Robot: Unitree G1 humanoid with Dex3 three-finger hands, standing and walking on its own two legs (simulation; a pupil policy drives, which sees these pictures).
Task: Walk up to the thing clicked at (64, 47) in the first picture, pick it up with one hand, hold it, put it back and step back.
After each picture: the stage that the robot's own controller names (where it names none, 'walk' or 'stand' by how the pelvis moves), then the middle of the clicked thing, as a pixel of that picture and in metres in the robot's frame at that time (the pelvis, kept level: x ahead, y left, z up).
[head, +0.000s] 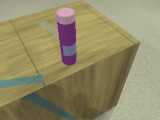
stand; (67, 39) +0.55 +0.07 +0.08
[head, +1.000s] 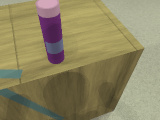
sink last; (52, 35) +0.50 +0.12 +0.11
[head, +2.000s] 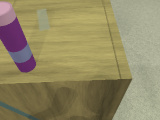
rise first; (15, 42) +0.44 +0.25 +0.12
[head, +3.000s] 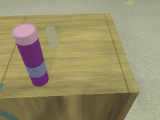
stand; (33, 59) +0.43 +0.19 +0.09
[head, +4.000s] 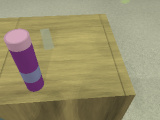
stand; (27, 64) +0.41 +0.20 +0.08
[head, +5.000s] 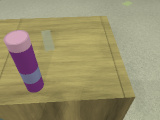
stand; (27, 65) +0.41 +0.21 +0.08
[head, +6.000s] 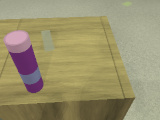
stand; (27, 65) +0.41 +0.21 +0.08
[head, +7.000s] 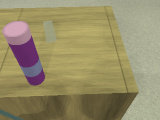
rise first; (28, 58) +0.42 +0.21 +0.08
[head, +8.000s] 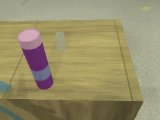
rise first; (38, 62) +0.42 +0.20 +0.08
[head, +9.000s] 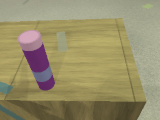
go down; (39, 64) +0.41 +0.20 +0.08
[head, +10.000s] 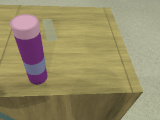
go down; (32, 54) +0.42 +0.17 +0.11
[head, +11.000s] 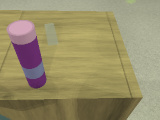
approach; (30, 59) +0.41 +0.18 +0.10
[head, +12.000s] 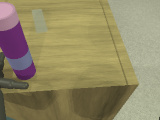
close; (15, 48) +0.42 +0.20 +0.13
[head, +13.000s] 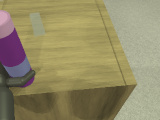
lift; (12, 55) +0.40 +0.20 +0.13
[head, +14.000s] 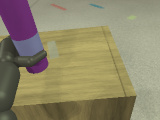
lift; (23, 31) +0.36 +0.15 +0.30
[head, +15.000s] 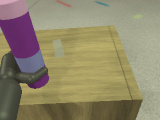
hold; (25, 48) +0.33 +0.16 +0.26
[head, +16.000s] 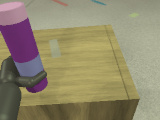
hold; (25, 52) +0.34 +0.17 +0.23
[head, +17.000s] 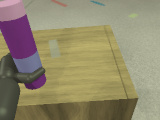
crouch; (23, 49) +0.35 +0.17 +0.24
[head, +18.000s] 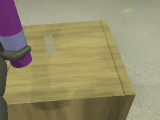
lower; (9, 27) +0.42 +0.21 +0.26
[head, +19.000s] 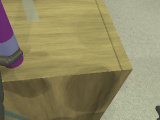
lower; out of the picture +0.46 +0.22 +0.15
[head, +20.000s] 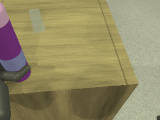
lower; (7, 49) +0.41 +0.21 +0.14
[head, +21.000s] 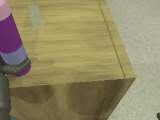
lower; (8, 42) +0.43 +0.21 +0.14
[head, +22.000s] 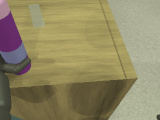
lower; (8, 41) +0.43 +0.21 +0.14
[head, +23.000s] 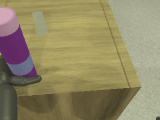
open; (16, 53) +0.40 +0.19 +0.14
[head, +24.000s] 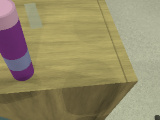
sink last; (13, 47) +0.41 +0.18 +0.14
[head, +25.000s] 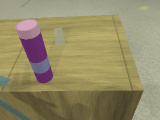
sink last; (37, 55) +0.44 +0.20 +0.12
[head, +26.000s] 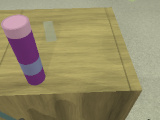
stand; (27, 55) +0.41 +0.19 +0.13
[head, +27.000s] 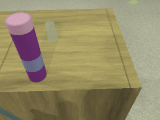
stand; (29, 52) +0.43 +0.19 +0.13
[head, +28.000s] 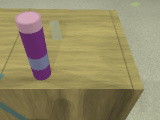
stand; (36, 50) +0.43 +0.18 +0.12
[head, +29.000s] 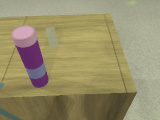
walk; (33, 60) +0.43 +0.19 +0.08
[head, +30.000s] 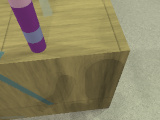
walk; (29, 24) +0.55 +0.21 +0.10
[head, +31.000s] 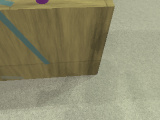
walk; out of the picture +0.87 +0.21 +0.10
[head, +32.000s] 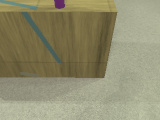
stand; out of the picture +1.05 +0.19 +0.10
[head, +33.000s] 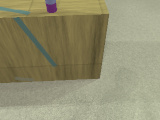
stand; out of the picture +1.03 +0.21 +0.08
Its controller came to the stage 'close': yes
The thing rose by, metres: 0.20
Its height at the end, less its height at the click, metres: +0.00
